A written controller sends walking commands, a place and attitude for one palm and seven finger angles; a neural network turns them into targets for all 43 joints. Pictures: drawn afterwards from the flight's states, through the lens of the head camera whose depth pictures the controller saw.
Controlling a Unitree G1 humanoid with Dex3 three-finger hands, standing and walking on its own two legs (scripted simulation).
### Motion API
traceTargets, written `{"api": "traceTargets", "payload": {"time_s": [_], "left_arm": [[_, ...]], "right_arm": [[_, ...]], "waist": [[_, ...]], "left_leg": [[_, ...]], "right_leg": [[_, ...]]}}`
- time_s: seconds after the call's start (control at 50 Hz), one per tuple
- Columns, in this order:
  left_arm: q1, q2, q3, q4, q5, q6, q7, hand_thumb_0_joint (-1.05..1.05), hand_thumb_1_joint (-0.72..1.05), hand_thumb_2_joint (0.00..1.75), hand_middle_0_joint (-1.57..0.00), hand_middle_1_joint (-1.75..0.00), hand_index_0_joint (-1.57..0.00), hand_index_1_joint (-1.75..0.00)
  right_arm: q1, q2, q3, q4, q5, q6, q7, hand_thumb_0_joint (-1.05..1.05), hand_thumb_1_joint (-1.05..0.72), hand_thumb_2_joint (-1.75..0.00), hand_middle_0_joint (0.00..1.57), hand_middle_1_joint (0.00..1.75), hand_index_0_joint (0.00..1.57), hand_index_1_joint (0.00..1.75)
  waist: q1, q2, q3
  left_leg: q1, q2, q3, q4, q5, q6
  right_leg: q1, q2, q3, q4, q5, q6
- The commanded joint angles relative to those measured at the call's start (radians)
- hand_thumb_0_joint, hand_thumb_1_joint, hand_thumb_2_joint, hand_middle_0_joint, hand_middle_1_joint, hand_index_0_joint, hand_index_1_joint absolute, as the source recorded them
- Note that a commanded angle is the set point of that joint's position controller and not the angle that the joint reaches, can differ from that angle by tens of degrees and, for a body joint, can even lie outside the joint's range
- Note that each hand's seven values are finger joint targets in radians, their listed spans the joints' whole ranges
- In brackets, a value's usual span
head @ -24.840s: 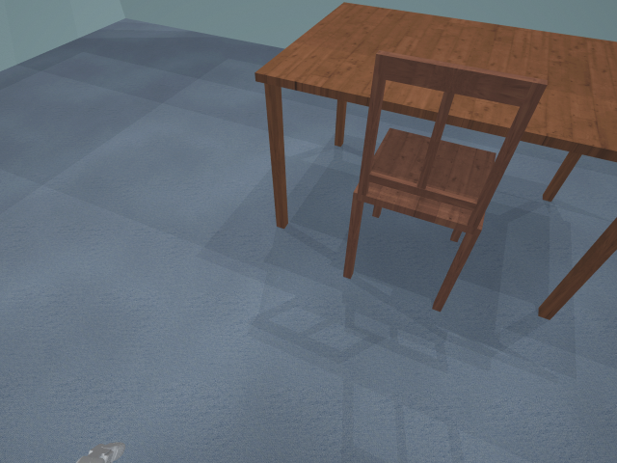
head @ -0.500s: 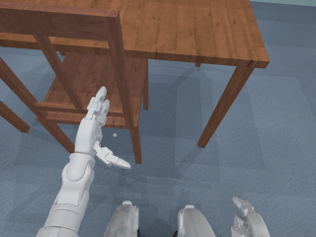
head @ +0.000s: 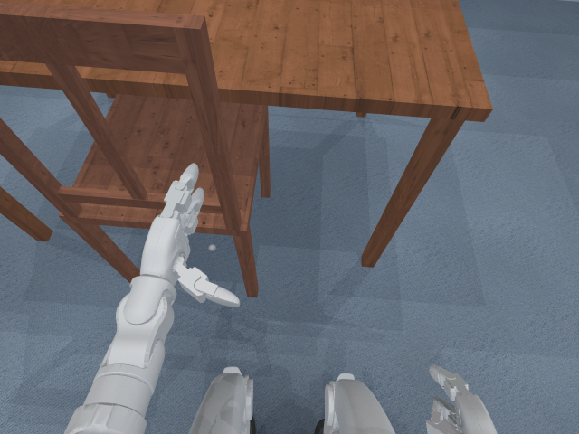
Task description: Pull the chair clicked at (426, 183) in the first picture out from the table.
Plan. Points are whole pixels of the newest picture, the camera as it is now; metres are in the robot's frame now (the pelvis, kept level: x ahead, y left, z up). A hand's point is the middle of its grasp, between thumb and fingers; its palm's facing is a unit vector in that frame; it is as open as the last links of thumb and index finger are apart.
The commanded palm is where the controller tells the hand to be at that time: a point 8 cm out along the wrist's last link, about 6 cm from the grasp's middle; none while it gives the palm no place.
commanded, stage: aim the fingers beside a spindle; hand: left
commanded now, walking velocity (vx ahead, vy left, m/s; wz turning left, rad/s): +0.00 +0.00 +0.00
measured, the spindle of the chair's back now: (107, 143) +0.53 +0.29 +0.04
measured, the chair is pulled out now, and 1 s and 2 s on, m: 0.00 0.00 0.00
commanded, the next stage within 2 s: push the fingers through the gap in 0.06 s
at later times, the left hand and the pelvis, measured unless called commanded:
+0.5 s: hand (210, 228) +0.38 +0.12 +0.04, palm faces -0.10 -0.99 -0.03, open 17.0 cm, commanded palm +0.37 +0.18 +0.03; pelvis +0.00 -0.01 +0.00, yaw +0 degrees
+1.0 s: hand (216, 196) +0.43 +0.11 +0.03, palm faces -0.08 -1.00 -0.03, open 17.0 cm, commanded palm +0.42 +0.16 +0.03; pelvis -0.01 +0.01 +0.00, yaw -1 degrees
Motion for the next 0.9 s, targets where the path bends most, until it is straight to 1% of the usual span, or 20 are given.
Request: {"api": "traceTargets", "payload": {"time_s": [0.0, 0.02, 0.04, 0.1, 0.14, 0.18, 0.26, 0.34, 0.36, 0.38, 0.44, 0.46, 0.48, 0.58, 0.64, 0.7, 0.74, 0.76, 0.8, 0.88], "left_arm": [[-0.218, 0.122, 0.067, -0.323, -0.013, -0.097, 0.011, 0.0, -0.5, 0.3, -0.06, -0.08, -0.06, -0.08], [-0.201, 0.128, 0.076, -0.339, -0.01, -0.105, 0.022, 0.0, -0.5, 0.3, -0.06, -0.08, -0.06, -0.08], [-0.201, 0.165, 0.108, -0.343, -0.006, -0.111, 0.037, 0.0, -0.5, 0.3, -0.06, -0.08, -0.06, -0.08], [-0.194, 0.136, 0.094, -0.277, 0.009, -0.111, 0.052, 0.0, -0.5, 0.3, -0.06, -0.08, -0.06, -0.08], [-0.166, 0.127, 0.088, -0.225, 0.015, -0.101, 0.043, 0.0, -0.5, 0.3, -0.06, -0.08, -0.06, -0.08], [-0.207, 0.088, 0.043, -0.185, 0.012, -0.088, 0.022, 0.0, -0.5, 0.3, -0.06, -0.08, -0.06, -0.08], [-0.309, 0.079, 0.017, -0.2, -0.007, -0.078, -0.021, 0.0, -0.5, 0.3, -0.06, -0.08, -0.06, -0.08], [-0.33, 0.152, 0.093, -0.219, -0.026, -0.093, -0.02, 0.0, -0.5, 0.3, -0.06, -0.08, -0.06, -0.08], [-0.334, 0.146, 0.098, -0.218, -0.027, -0.098, -0.014, 0.0, -0.5, 0.3, -0.06, -0.08, -0.06, -0.08], [-0.331, 0.153, 0.11, -0.19, -0.025, -0.099, -0.008, 0.0, -0.5, 0.3, -0.06, -0.08, -0.06, -0.08], [-0.374, 0.186, 0.142, -0.128, -0.009, -0.101, 0.009, 0.0, -0.5, 0.3, -0.06, -0.08, -0.06, -0.08], [-0.375, 0.162, 0.127, -0.1, -0.004, -0.1, 0.009, 0.0, -0.5, 0.3, -0.06, -0.08, -0.06, -0.08], [-0.39, 0.173, 0.135, -0.085, -0.003, -0.1, 0.009, 0.0, -0.5, 0.3, -0.06, -0.08, -0.06, -0.08], [-0.431, 0.153, 0.112, -0.083, -0.006, -0.095, -0.012, 0.0, -0.5, 0.3, -0.06, -0.08, -0.06, -0.08], [-0.493, 0.132, 0.083, -0.067, -0.009, -0.09, -0.016, 0.0, -0.5, 0.3, -0.06, -0.08, -0.06, -0.08], [-0.544, 0.137, 0.097, -0.048, -0.006, -0.1, 0.004, 0.0, -0.5, 0.3, -0.06, -0.08, -0.06, -0.08], [-0.549, 0.19, 0.151, -0.028, 0.0, -0.11, 0.02, 0.0, -0.5, 0.3, -0.06, -0.08, -0.06, -0.08], [-0.537, 0.193, 0.163, -0.002, 0.004, -0.113, 0.026, 0.0, -0.5, 0.3, -0.06, -0.08, -0.06, -0.08], [-0.589, 0.19, 0.157, 0.036, 0.017, -0.121, 0.036, 0.0, -0.5, 0.3, -0.06, -0.08, -0.06, -0.08], [-0.63, 0.175, 0.146, 0.073, 0.035, -0.128, 0.045, 0.0, -0.5, 0.3, -0.06, -0.08, -0.06, -0.08]], "right_arm": [[0.021, -0.134, -0.064, -0.13, 0.002, -0.05, -0.011, 0.0, -0.9, -0.9, 0.2, 0.3, 0.2, 0.3], [0.015, -0.129, -0.063, -0.132, 0.0, -0.049, -0.01, 0.0, -0.9, -0.9, 0.2, 0.3, 0.2, 0.3], [0.017, -0.132, -0.061, -0.132, -0.002, -0.049, -0.011, 0.0, -0.9, -0.9, 0.2, 0.3, 0.2, 0.3], [0.011, -0.122, -0.056, -0.12, -0.002, -0.041, -0.006, 0.0, -0.9, -0.9, 0.2, 0.3, 0.2, 0.3], [0.011, -0.125, -0.056, -0.123, -0.001, -0.037, -0.005, 0.0, -0.9, -0.9, 0.2, 0.3, 0.2, 0.3], [0.011, -0.129, -0.054, -0.115, 0.002, -0.035, -0.005, 0.0, -0.9, -0.9, 0.2, 0.3, 0.2, 0.3], [0.022, -0.135, -0.056, -0.11, 0.01, -0.045, -0.016, 0.0, -0.9, -0.9, 0.2, 0.3, 0.2, 0.3], [0.03, -0.139, -0.057, -0.099, 0.008, -0.057, -0.026, 0.0, -0.9, -0.9, 0.2, 0.3, 0.2, 0.3], [0.027, -0.134, -0.057, -0.097, 0.005, -0.058, -0.023, 0.0, -0.9, -0.9, 0.2, 0.3, 0.2, 0.3], [0.027, -0.132, -0.056, -0.093, 0.004, -0.057, -0.023, 0.0, -0.9, -0.9, 0.2, 0.3, 0.2, 0.3], [0.033, -0.132, -0.052, -0.082, 0.001, -0.056, -0.02, 0.0, -0.9, -0.9, 0.2, 0.3, 0.2, 0.3], [0.032, -0.13, -0.052, -0.082, 0.001, -0.053, -0.017, 0.0, -0.9, -0.9, 0.2, 0.3, 0.2, 0.3], [0.033, -0.133, -0.052, -0.079, 0.001, -0.052, -0.016, 0.0, -0.9, -0.9, 0.2, 0.3, 0.2, 0.3], [0.051, -0.139, -0.057, -0.084, 0.003, -0.048, -0.011, 0.0, -0.9, -0.9, 0.2, 0.3, 0.2, 0.3], [0.065, -0.145, -0.059, -0.075, 0.004, -0.049, -0.012, 0.0, -0.9, -0.9, 0.2, 0.3, 0.2, 0.3], [0.076, -0.147, -0.062, -0.056, 0.002, -0.049, -0.011, 0.0, -0.9, -0.9, 0.2, 0.3, 0.2, 0.3], [0.083, -0.153, -0.062, -0.05, -0.004, -0.049, -0.013, 0.0, -0.9, -0.9, 0.2, 0.3, 0.2, 0.3], [0.084, -0.149, -0.059, -0.052, -0.005, -0.045, -0.011, 0.0, -0.9, -0.9, 0.2, 0.3, 0.2, 0.3], [0.083, -0.145, -0.055, -0.044, -0.006, -0.041, -0.008, 0.0, -0.9, -0.9, 0.2, 0.3, 0.2, 0.3], [0.1, -0.149, -0.058, -0.041, -0.013, -0.035, 0.001, 0.0, -0.9, -0.9, 0.2, 0.3, 0.2, 0.3]], "waist": [[0.008, 0.021, -0.458], [0.013, 0.02, -0.461], [0.017, 0.013, -0.46], [-0.004, -0.029, -0.374], [-0.002, -0.02, -0.337], [-0.025, -0.027, -0.314], [-0.038, -0.001, -0.358], [-0.02, -0.001, -0.415], [-0.016, 0.008, -0.429], [-0.018, -0.014, -0.413], [-0.024, -0.012, -0.371], [-0.03, -0.017, -0.36], [-0.032, -0.025, -0.358], [-0.031, 0.035, -0.427], [-0.056, 0.031, -0.415], [-0.06, 0.02, -0.417], [-0.051, 0.014, -0.431], [-0.044, 0.004, -0.427], [-0.058, -0.007, -0.394], [-0.063, 0.051, -0.423]], "left_leg": [[0.356, -0.027, -0.043, -0.15, 0.328, 0.011], [0.35, -0.03, -0.035, -0.149, 0.33, 0.011], [0.332, -0.031, -0.037, -0.144, 0.34, 0.014], [0.269, -0.032, -0.027, -0.146, 0.269, 0.016], [0.246, -0.034, -0.024, -0.148, 0.246, 0.017], [0.24, -0.033, -0.022, -0.148, 0.202, 0.017], [0.279, -0.031, -0.03, -0.144, 0.213, 0.019], [0.281, -0.031, -0.03, -0.135, 0.27, 0.019], [0.288, -0.032, -0.029, -0.135, 0.273, 0.017], [0.266, -0.033, -0.023, -0.131, 0.264, 0.018], [0.212, -0.033, -0.022, -0.125, 0.221, 0.018], [0.211, -0.035, -0.016, -0.125, 0.214, 0.018], [0.2, -0.033, -0.017, -0.125, 0.201, 0.018], [0.27, -0.032, -0.021, -0.135, 0.254, 0.014], [0.3, -0.025, -0.04, -0.142, 0.259, 0.012], [0.31, -0.023, -0.048, -0.145, 0.25, 0.011], [0.291, -0.025, -0.044, -0.14, 0.258, 0.012], [0.278, -0.028, -0.041, -0.145, 0.253, 0.01], [0.24, -0.029, -0.037, -0.144, 0.211, 0.012], [0.301, -0.023, -0.047, -0.149, 0.248, 0.004]], "right_leg": [[0.218, 0.021, 0.061, -0.179, 0.336, -0.009], [0.235, 0.02, 0.067, -0.182, 0.344, -0.007], [0.245, 0.023, 0.067, -0.173, 0.356, -0.009], [0.233, 0.024, 0.071, -0.19, 0.312, -0.001], [0.222, 0.027, 0.073, -0.196, 0.29, -0.006], [0.198, 0.025, 0.075, -0.213, 0.251, -0.001], [0.194, 0.023, 0.076, -0.218, 0.257, -0.003], [0.236, 0.024, 0.08, -0.201, 0.315, -0.005], [0.234, 0.022, 0.081, -0.199, 0.316, -0.003], [0.243, 0.022, 0.086, -0.204, 0.313, 0.0], [0.219, 0.026, 0.089, -0.199, 0.268, -0.001], [0.212, 0.025, 0.091, -0.204, 0.265, 0.001], [0.211, 0.024, 0.094, -0.207, 0.253, 0.002], [0.208, 0.026, 0.085, -0.198, 0.299, -0.003], [0.162, 0.03, 0.069, -0.197, 0.277, -0.004], [0.142, 0.032, 0.063, -0.201, 0.254, -0.002], [0.156, 0.032, 0.066, -0.193, 0.263, -0.003], [0.167, 0.033, 0.067, -0.193, 0.263, -0.003], [0.156, 0.033, 0.07, -0.196, 0.23, 0.0], [0.108, 0.035, 0.059, -0.183, 0.239, -0.006]]}}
